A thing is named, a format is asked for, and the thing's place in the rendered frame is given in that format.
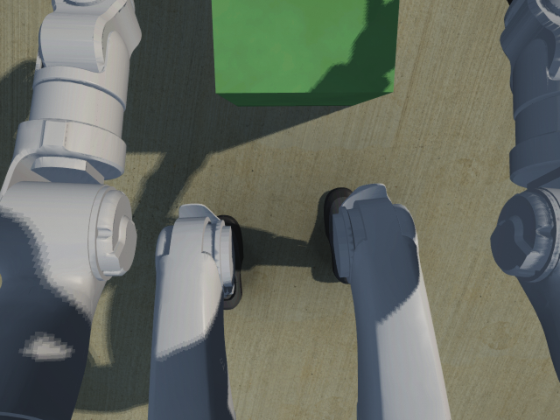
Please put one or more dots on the left robot upper arm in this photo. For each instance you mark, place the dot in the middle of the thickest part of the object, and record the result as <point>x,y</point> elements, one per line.
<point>59,245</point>

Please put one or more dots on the robot left shin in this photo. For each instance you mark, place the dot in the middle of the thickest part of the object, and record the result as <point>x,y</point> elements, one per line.
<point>185,211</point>

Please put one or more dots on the right robot upper arm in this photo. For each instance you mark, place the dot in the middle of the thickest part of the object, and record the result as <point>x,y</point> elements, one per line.
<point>526,244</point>

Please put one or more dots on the carton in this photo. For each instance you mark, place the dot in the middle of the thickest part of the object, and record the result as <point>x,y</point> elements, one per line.
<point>304,52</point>

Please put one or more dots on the robot right forearm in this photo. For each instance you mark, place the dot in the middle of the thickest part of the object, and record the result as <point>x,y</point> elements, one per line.
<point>531,41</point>

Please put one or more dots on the robot left thigh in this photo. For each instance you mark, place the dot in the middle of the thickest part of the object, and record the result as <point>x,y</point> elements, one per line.
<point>189,377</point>

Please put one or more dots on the robot left forearm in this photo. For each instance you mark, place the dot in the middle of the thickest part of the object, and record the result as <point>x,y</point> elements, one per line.
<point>80,86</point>

